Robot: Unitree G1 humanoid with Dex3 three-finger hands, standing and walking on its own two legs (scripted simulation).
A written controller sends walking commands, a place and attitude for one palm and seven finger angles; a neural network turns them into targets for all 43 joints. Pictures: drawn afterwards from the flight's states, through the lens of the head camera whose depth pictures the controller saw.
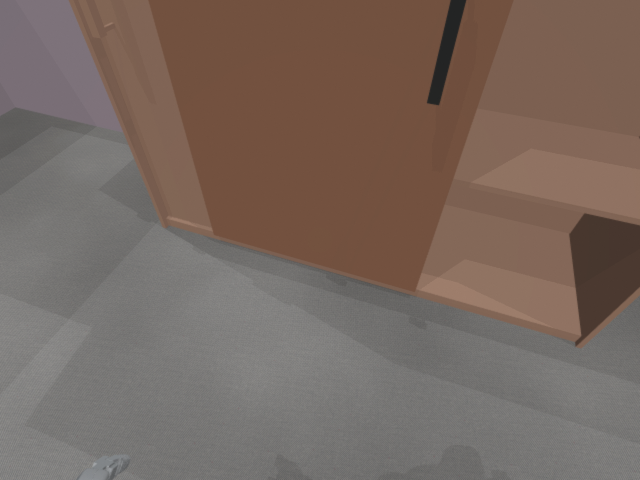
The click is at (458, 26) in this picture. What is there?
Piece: wardrobe's sliding door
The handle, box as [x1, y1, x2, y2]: [427, 0, 465, 104]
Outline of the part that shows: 465,0 450,1 427,102 429,103 439,103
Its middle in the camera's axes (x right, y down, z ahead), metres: +0.26 -0.42 +0.76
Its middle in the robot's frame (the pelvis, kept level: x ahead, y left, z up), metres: +0.89 -0.22 +0.20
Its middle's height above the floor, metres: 0.97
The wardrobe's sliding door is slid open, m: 0.57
